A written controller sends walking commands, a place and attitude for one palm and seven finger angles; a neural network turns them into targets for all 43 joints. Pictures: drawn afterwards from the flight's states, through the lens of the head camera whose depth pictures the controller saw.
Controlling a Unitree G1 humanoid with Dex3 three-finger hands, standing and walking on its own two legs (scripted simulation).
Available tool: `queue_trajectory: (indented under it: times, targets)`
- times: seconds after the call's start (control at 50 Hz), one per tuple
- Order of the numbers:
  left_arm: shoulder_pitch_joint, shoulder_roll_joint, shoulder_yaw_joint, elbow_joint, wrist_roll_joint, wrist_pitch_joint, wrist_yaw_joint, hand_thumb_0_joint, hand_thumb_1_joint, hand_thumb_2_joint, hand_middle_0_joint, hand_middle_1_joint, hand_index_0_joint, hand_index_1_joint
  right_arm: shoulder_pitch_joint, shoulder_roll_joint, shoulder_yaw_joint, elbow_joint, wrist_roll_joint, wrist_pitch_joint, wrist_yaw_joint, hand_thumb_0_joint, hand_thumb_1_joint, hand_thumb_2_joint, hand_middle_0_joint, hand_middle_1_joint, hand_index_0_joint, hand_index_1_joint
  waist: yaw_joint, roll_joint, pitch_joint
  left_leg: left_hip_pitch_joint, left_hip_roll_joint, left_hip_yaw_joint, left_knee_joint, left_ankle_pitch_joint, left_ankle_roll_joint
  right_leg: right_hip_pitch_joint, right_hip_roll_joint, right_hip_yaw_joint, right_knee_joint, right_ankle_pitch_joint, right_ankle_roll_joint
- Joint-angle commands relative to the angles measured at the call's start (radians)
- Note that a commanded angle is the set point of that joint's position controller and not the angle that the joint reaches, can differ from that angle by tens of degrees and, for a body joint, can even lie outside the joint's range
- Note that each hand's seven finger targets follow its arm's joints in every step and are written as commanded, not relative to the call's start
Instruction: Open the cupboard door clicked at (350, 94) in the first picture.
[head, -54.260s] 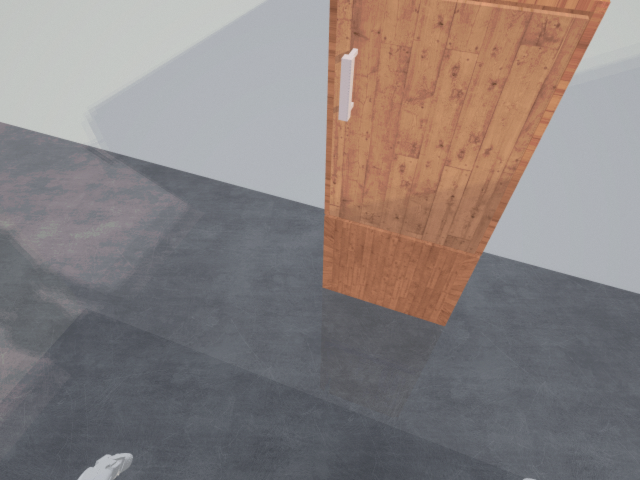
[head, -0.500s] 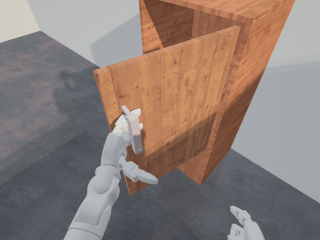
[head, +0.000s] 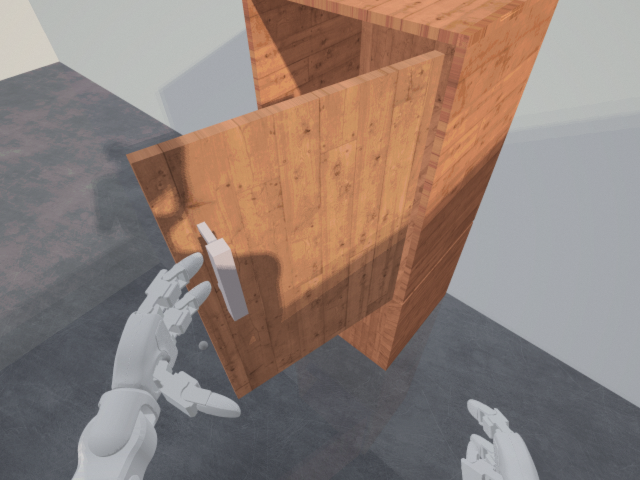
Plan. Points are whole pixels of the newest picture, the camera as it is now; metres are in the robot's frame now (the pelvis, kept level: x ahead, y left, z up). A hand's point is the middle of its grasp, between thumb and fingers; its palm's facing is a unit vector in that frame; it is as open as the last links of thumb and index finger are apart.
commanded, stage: slide the hand sideways off the handle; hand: left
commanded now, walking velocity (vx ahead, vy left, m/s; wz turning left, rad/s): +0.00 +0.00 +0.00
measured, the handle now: (222, 272) +0.34 +0.16 +0.09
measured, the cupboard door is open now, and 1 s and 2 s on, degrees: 76 76 76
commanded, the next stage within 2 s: draw the hand back to the body in 0.32 s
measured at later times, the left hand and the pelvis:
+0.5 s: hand (150, 374) +0.21 +0.20 +0.09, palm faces +0.05 -1.00 -0.02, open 16.3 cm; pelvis -0.01 +0.00 -0.01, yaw +2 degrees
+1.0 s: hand (86, 364) +0.20 +0.25 +0.12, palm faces +0.16 -0.97 -0.17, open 15.9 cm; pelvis +0.00 +0.04 +0.00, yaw +1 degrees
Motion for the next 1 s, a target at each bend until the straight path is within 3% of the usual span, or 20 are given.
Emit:
queue_trajectory:
  times: [0.0,0.04,0.06,0.16,0.22,0.26,0.3,0.38,0.42,0.5,0.52,0.62,0.7,0.8,0.9,0.92,0.94,0.98]
  targets:
    - [-0.084,0.135,0.164,-0.244,-0.045,-0.118,-0.037,0.000,-0.500,0.300,-0.150,-0.300,-0.150,-0.300,-0.099,-0.090,-0.045,-0.152,0.001,-0.084,-0.017,0.000,-0.900,-0.900,0.200,0.300,0.200,0.300,0.008,-0.048,-0.183,0.003,-0.034,-0.016,-0.031,0.198,0.026,0.109,-0.049,0.108,-0.087,0.398,0.070]
    - [-0.040,0.147,0.182,-0.240,-0.062,-0.129,-0.065,0.000,-0.500,0.300,-0.150,-0.300,-0.150,-0.300,-0.092,-0.093,-0.046,-0.149,0.002,-0.099,-0.019,0.000,-0.900,-0.900,0.200,0.300,0.200,0.300,0.008,-0.030,-0.174,-0.011,-0.036,-0.017,-0.019,0.198,0.025,0.105,-0.057,0.118,-0.081,0.424,0.077]
    - [-0.022,0.159,0.201,-0.231,-0.071,-0.133,-0.077,0.000,-0.500,0.300,-0.150,-0.300,-0.150,-0.300,-0.088,-0.097,-0.049,-0.145,0.002,-0.104,-0.021,0.000,-0.900,-0.900,0.200,0.300,0.200,0.300,0.009,-0.054,-0.170,-0.019,-0.035,-0.019,-0.012,0.197,0.024,0.105,-0.059,0.124,-0.080,0.435,0.081]
    - [0.009,0.175,0.221,-0.240,-0.108,-0.155,-0.145,0.000,-0.500,0.300,-0.150,-0.300,-0.150,-0.300,-0.081,-0.112,-0.054,-0.143,0.006,-0.138,-0.028,0.000,-0.900,-0.900,0.200,0.300,0.200,0.300,0.002,-0.060,-0.165,-0.040,-0.039,-0.026,0.016,0.187,0.026,0.084,-0.070,0.144,-0.071,0.453,0.096]
    - [-0.002,0.180,0.214,-0.233,-0.123,-0.160,-0.183,0.000,-0.500,0.300,-0.150,-0.300,-0.150,-0.300,-0.075,-0.121,-0.055,-0.141,0.007,-0.159,-0.034,0.000,-0.900,-0.900,0.200,0.300,0.200,0.300,-0.012,-0.073,-0.142,-0.055,-0.038,-0.032,0.030,0.171,0.028,0.050,-0.072,0.149,-0.073,0.408,0.100]
    - [-0.011,0.215,0.262,-0.210,-0.138,-0.160,-0.201,0.000,-0.500,0.300,-0.150,-0.300,-0.150,-0.300,-0.072,-0.126,-0.056,-0.131,0.008,-0.171,-0.039,0.000,-0.900,-0.900,0.200,0.300,0.200,0.300,-0.007,-0.071,-0.142,-0.074,-0.039,-0.038,0.037,0.151,0.026,0.045,-0.078,0.163,-0.078,0.367,0.102]
    - [-0.021,0.195,0.241,-0.217,-0.145,-0.164,-0.216,0.000,-0.500,0.300,-0.150,-0.300,-0.150,-0.300,-0.077,-0.125,-0.054,-0.134,0.011,-0.186,-0.043,0.000,-0.900,-0.900,0.200,0.300,0.200,0.300,-0.004,-0.044,-0.141,-0.073,-0.041,-0.039,0.039,0.145,0.025,0.030,-0.075,0.152,-0.078,0.320,0.093]
    - [-0.072,0.177,0.204,-0.223,-0.149,-0.166,-0.216,0.000,-0.500,0.300,-0.150,-0.300,-0.150,-0.300,-0.077,-0.129,-0.053,-0.130,0.014,-0.218,-0.048,0.000,-0.900,-0.900,0.200,0.300,0.200,0.300,-0.013,-0.043,-0.141,-0.062,-0.039,-0.049,0.037,0.121,0.027,-0.007,-0.068,0.135,-0.086,0.224,0.081]
    - [-0.066,0.216,0.239,-0.209,-0.145,-0.163,-0.202,0.000,-0.500,0.300,-0.150,-0.300,-0.150,-0.300,-0.073,-0.134,-0.055,-0.122,0.013,-0.226,-0.050,0.000,-0.900,-0.900,0.200,0.300,0.200,0.300,-0.006,-0.071,-0.145,-0.074,-0.035,-0.052,0.040,0.109,0.027,-0.003,-0.070,0.141,-0.092,0.177,0.079]
    - [-0.088,0.218,0.233,-0.273,-0.126,-0.140,-0.178,0.000,-0.500,0.300,-0.150,-0.300,-0.150,-0.300,-0.092,-0.123,-0.047,-0.134,0.017,-0.241,-0.052,0.000,-0.900,-0.900,0.200,0.300,0.200,0.300,0.014,0.036,-0.161,-0.027,-0.035,-0.053,-0.002,0.110,0.028,-0.006,-0.052,0.097,-0.086,0.119,0.053]
    - [-0.072,0.226,0.239,-0.265,-0.123,-0.126,-0.168,0.000,-0.500,0.300,-0.150,-0.300,-0.150,-0.300,-0.087,-0.126,-0.046,-0.134,0.016,-0.243,-0.052,0.000,-0.900,-0.900,0.200,0.300,0.200,0.300,0.015,0.007,-0.159,-0.029,-0.030,-0.057,-0.006,0.109,0.029,-0.003,-0.048,0.093,-0.088,0.115,0.053]
    - [-0.024,0.233,0.275,-0.242,-0.138,-0.059,-0.160,0.000,-0.500,0.300,-0.150,-0.300,-0.150,-0.300,-0.095,-0.125,-0.040,-0.134,0.021,-0.245,-0.055,0.000,-0.900,-0.900,0.200,0.300,0.200,0.300,0.025,-0.032,-0.123,-0.027,-0.024,-0.059,-0.035,0.110,0.027,0.012,-0.038,0.072,-0.103,0.116,0.051]
    - [-0.026,0.217,0.255,-0.340,-0.137,-0.020,-0.167,0.000,-0.500,0.300,-0.150,-0.300,-0.150,-0.300,-0.095,-0.125,-0.036,-0.149,0.024,-0.256,-0.053,0.000,-0.900,-0.900,0.200,0.300,0.200,0.300,0.028,0.038,-0.133,0.029,-0.020,-0.065,-0.067,0.142,0.025,0.009,-0.023,0.031,-0.093,0.163,0.045]
    - [0.013,0.216,0.250,-0.416,-0.129,0.005,-0.165,0.000,-0.500,0.300,-0.150,-0.300,-0.150,-0.300,-0.088,-0.128,-0.033,-0.143,0.022,-0.272,-0.049,0.000,-0.900,-0.900,0.200,0.300,0.200,0.300,0.026,0.038,-0.136,0.067,-0.013,-0.081,-0.088,0.192,0.018,0.016,-0.011,0.005,-0.088,0.202,0.040]
    - [0.018,0.227,0.270,-0.444,-0.129,0.037,-0.163,0.000,-0.325,0.375,-0.156,-0.300,-0.156,-0.300,-0.091,-0.131,-0.032,-0.132,0.021,-0.275,-0.050,0.000,-0.900,-0.900,0.200,0.300,0.200,0.300,0.027,0.037,-0.110,0.083,-0.011,-0.091,-0.109,0.194,0.011,0.018,-0.009,-0.005,-0.103,0.195,0.040]
    - [0.006,0.357,0.302,-0.479,0.030,0.016,-0.007,0.000,-0.290,0.390,-0.158,-0.300,-0.158,-0.300,-0.102,-0.127,-0.033,-0.116,-0.001,-0.256,-0.059,0.000,-0.900,-0.900,0.200,0.300,0.200,0.300,0.045,0.037,-0.069,0.070,-0.005,-0.087,-0.148,0.135,0.020,0.065,-0.028,0.049,-0.165,0.138,0.028]
    - [0.038,0.250,0.240,-0.480,0.046,0.018,0.057,0.000,-0.255,0.405,-0.159,-0.300,-0.159,-0.300,-0.113,-0.111,-0.026,-0.118,-0.013,-0.246,-0.062,0.000,-0.900,-0.900,0.200,0.300,0.200,0.300,0.027,0.030,-0.025,0.072,-0.006,-0.088,-0.174,0.104,0.017,0.063,-0.037,0.046,-0.189,0.114,0.029]
    - [0.123,0.209,0.212,-0.454,0.075,0.028,0.112,0.000,-0.185,0.435,-0.161,-0.300,-0.161,-0.300,-0.103,-0.111,-0.026,-0.114,-0.014,-0.220,-0.057,0.000,-0.900,-0.900,0.200,0.300,0.200,0.300,0.026,0.009,-0.004,0.080,0.004,-0.090,-0.194,0.121,0.016,0.086,-0.039,0.039,-0.192,0.127,0.030]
